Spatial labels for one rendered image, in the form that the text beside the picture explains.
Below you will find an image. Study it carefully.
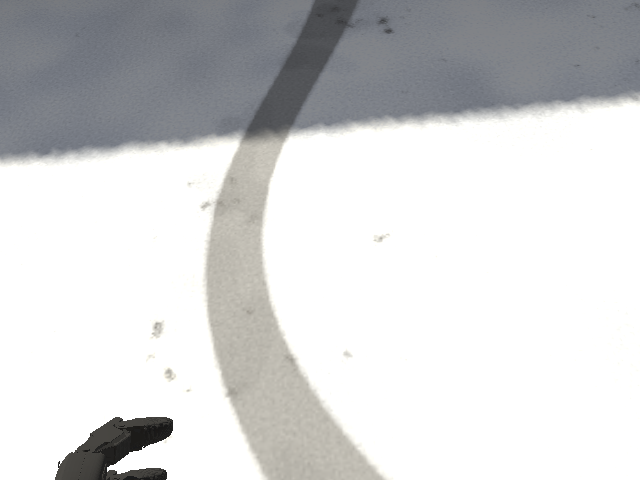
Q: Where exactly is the robot left hand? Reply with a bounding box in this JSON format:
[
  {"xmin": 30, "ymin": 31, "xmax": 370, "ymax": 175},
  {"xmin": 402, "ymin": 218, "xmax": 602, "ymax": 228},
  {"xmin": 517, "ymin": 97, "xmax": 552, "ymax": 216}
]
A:
[{"xmin": 55, "ymin": 417, "xmax": 173, "ymax": 480}]

